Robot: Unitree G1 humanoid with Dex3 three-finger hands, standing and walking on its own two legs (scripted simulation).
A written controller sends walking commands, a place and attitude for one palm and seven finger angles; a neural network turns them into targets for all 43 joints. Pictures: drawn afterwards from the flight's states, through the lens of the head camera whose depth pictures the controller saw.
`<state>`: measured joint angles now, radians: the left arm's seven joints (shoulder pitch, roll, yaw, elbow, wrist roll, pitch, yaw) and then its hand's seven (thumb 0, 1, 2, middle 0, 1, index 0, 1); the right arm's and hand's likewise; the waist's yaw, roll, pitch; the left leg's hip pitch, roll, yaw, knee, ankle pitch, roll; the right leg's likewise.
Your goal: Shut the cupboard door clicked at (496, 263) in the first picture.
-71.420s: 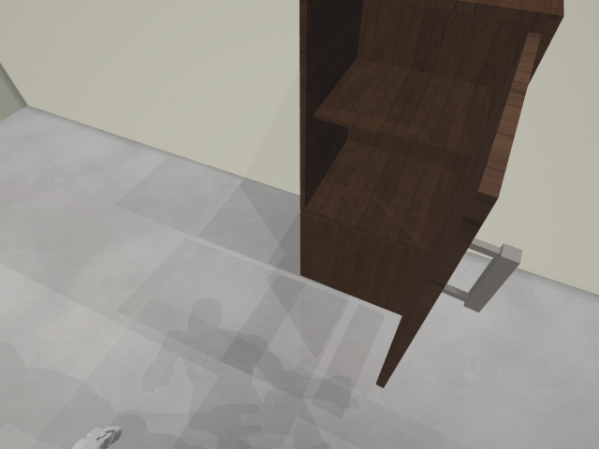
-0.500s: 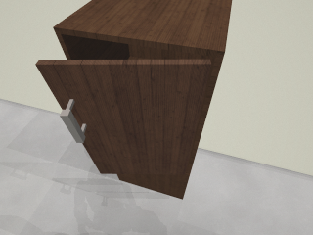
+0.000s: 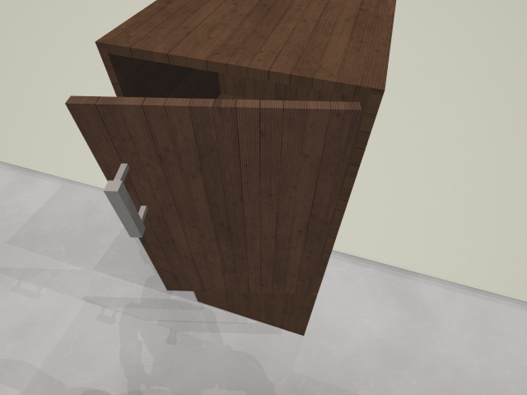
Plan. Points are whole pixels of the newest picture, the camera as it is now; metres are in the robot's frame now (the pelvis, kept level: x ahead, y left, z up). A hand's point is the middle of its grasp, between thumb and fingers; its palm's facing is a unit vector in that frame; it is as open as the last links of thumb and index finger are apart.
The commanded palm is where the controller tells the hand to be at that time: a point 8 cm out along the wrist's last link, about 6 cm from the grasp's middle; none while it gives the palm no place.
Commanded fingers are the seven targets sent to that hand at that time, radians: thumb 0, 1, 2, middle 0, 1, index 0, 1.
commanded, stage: look again from close up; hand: left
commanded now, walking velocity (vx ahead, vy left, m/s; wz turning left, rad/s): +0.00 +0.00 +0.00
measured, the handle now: (130, 201) +0.39 +0.26 +0.06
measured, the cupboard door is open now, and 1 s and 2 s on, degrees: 16 16 16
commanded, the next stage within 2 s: shuffle to correct the standing spot in 0.12 s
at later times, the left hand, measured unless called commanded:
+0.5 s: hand out of the picture -0.01 +0.19 -0.18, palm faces +0.03 -0.98 -0.22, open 7.3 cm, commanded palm none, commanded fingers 0.00 0.90 0.90 -0.20 -0.30 -0.20 -0.30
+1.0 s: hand out of the picture -0.03 +0.19 -0.18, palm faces +0.00 -0.98 -0.17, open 7.4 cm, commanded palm none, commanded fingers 0.00 0.90 0.90 -0.20 -0.30 -0.20 -0.30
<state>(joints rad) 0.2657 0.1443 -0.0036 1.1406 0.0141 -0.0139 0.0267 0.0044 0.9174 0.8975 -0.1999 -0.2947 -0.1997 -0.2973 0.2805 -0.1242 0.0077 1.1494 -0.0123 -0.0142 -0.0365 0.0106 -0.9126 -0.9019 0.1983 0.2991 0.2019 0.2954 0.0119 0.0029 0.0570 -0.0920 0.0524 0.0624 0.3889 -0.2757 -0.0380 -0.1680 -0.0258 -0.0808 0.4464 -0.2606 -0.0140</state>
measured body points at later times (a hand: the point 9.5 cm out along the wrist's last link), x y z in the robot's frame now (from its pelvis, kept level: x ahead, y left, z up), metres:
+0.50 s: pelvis -0.02 +0.01 -0.01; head +0.01 +0.01 +0.44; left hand -0.01 +0.24 -0.16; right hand -0.02 -0.20 -0.17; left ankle -0.04 +0.14 -0.74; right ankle -0.01 -0.11 -0.74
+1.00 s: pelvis -0.03 +0.03 -0.01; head -0.04 +0.03 +0.44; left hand -0.03 +0.24 -0.17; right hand -0.03 -0.19 -0.17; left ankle -0.04 +0.14 -0.74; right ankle -0.01 -0.11 -0.74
